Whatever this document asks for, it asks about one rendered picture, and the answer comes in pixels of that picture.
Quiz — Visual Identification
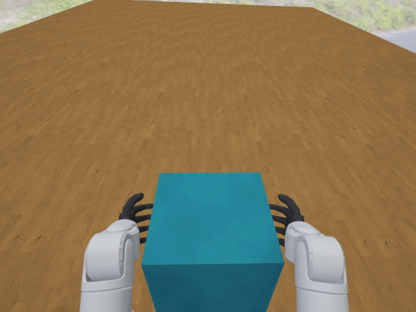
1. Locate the left robot forearm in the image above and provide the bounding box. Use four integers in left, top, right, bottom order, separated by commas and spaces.
79, 219, 140, 312

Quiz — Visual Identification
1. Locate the robot left hand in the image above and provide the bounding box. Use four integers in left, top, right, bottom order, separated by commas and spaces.
119, 193, 153, 244

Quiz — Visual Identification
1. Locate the carton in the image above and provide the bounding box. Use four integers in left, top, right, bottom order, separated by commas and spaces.
141, 172, 284, 312

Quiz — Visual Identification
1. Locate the robot right hand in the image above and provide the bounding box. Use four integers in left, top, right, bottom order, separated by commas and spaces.
269, 194, 304, 247

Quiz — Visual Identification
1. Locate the right robot forearm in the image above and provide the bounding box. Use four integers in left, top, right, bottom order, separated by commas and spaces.
285, 221, 349, 312

